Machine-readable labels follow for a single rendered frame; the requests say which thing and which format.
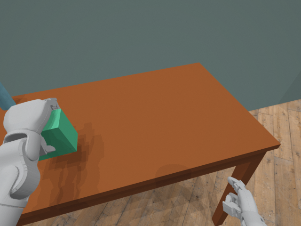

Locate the left robot forearm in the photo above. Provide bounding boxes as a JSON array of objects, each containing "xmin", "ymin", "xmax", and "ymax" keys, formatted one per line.
[{"xmin": 0, "ymin": 129, "xmax": 41, "ymax": 226}]

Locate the robot right hand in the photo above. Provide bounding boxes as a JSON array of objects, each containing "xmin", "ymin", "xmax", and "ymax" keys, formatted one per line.
[{"xmin": 222, "ymin": 177, "xmax": 258, "ymax": 219}]

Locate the table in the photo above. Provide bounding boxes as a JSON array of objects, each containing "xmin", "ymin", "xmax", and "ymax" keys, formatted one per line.
[{"xmin": 0, "ymin": 62, "xmax": 281, "ymax": 226}]

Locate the right robot forearm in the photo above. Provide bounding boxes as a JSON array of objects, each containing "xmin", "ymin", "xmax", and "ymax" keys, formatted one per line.
[{"xmin": 240, "ymin": 211, "xmax": 267, "ymax": 226}]

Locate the robot left hand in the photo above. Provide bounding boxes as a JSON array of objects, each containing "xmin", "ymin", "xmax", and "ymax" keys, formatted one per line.
[{"xmin": 3, "ymin": 98, "xmax": 60, "ymax": 156}]

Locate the sponge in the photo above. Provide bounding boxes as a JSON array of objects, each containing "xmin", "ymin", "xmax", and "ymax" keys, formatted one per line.
[{"xmin": 38, "ymin": 109, "xmax": 78, "ymax": 161}]

